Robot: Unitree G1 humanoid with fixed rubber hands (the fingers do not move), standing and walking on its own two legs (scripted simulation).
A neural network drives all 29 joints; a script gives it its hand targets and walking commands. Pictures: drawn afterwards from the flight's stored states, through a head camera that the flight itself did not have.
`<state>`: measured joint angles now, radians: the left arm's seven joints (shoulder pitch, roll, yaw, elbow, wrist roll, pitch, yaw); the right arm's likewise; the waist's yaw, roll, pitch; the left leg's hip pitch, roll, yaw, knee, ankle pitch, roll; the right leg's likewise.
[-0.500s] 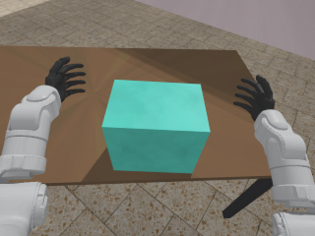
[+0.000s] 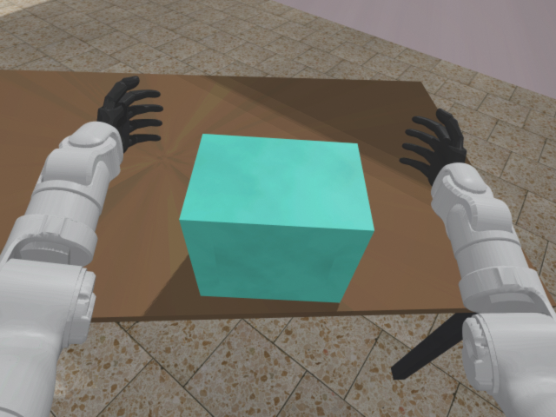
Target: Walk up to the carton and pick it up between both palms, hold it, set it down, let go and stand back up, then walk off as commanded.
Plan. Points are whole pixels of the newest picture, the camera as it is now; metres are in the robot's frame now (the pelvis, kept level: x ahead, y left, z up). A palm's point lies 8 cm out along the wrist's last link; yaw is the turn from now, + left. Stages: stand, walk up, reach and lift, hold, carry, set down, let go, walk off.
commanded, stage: reach and lift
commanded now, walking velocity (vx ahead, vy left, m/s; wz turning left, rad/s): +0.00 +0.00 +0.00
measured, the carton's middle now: (275, 223) +0.41 -0.02 +0.03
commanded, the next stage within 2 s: none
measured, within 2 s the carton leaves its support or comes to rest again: neither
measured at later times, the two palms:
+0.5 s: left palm (135, 187) +0.44 +0.20 +0.08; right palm (409, 206) +0.39 -0.23 +0.08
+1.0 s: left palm (168, 194) +0.44 +0.15 +0.07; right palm (391, 207) +0.40 -0.21 +0.07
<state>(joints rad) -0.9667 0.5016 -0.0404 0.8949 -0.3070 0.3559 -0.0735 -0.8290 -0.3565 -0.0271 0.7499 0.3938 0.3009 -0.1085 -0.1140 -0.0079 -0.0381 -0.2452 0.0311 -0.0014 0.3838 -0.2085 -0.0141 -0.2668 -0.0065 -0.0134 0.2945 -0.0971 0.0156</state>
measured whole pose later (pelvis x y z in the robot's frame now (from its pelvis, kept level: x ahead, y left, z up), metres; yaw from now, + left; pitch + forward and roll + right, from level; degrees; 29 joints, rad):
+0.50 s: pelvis +0.00 +0.00 -0.01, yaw +0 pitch +10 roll -1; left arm -0.88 0.37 -0.12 1.20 -0.33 -0.08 -0.03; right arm -0.74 -0.26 0.00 0.99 0.33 -0.06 -0.12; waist -0.08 0.02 -0.12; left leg -0.43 0.03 -0.01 0.50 -0.26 -0.01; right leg -0.45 -0.01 -0.02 0.41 -0.15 0.02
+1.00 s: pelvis -0.02 -0.01 -0.02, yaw +0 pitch +15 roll -1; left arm -1.01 0.28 -0.07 1.40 -0.26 -0.21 0.00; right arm -0.88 -0.16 -0.02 1.11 0.27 -0.11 -0.17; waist -0.11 0.01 -0.17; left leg -0.58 0.03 -0.02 0.55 -0.24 -0.02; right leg -0.61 -0.01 -0.02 0.49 -0.14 0.01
